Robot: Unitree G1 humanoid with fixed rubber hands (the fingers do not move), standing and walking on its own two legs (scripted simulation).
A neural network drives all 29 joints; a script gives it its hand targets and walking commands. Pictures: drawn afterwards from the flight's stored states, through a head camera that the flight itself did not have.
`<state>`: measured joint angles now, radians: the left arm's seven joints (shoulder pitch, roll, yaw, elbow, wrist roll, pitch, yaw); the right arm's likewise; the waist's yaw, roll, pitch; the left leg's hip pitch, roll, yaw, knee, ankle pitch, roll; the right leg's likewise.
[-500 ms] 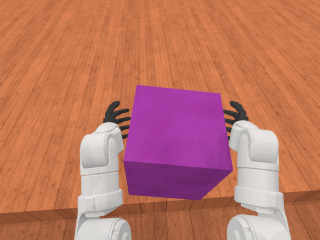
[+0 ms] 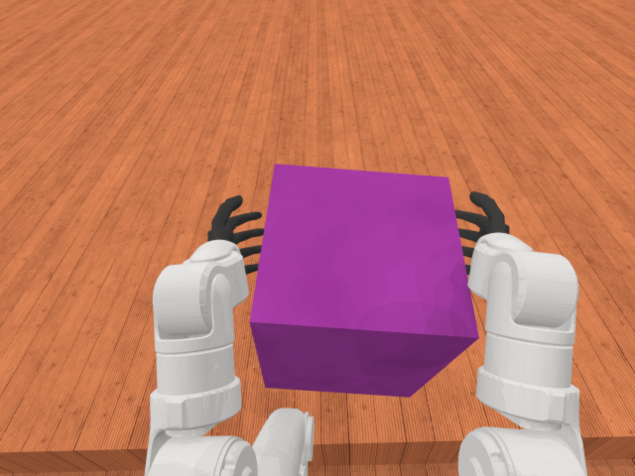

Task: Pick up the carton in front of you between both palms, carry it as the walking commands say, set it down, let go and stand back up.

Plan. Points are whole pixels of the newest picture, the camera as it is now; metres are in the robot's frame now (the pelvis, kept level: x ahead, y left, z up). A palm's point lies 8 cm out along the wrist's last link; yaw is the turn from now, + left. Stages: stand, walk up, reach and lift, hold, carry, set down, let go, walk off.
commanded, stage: carry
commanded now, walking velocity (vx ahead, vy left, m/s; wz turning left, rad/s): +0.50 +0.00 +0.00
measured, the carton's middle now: (348, 291) +0.36 +0.01 +0.06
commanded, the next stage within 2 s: none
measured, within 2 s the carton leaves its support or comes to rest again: neither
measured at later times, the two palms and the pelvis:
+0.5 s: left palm (257, 29) +0.56 +0.13 +0.33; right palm out of the picture +0.57 -0.16 +0.36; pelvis +0.22 -0.03 +0.16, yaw +2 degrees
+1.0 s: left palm out of the picture +0.86 +0.02 +0.50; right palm out of the picture +0.88 -0.27 +0.49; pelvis +0.51 -0.13 +0.32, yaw +2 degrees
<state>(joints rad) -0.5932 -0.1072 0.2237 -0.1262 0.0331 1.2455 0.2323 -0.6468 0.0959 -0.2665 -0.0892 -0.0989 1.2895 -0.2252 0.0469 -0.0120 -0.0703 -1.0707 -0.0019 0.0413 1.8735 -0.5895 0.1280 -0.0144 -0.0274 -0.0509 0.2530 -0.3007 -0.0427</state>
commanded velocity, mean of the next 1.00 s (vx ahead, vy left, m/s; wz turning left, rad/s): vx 0.50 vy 0.00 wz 0.00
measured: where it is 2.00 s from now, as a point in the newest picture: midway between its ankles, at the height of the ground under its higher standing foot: (393, 204)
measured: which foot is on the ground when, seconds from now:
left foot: up 0.00-0.06, down 0.08-0.64, up 0.66-1.00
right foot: down 0.00-0.12, up 0.14-0.62, down 0.64-1.00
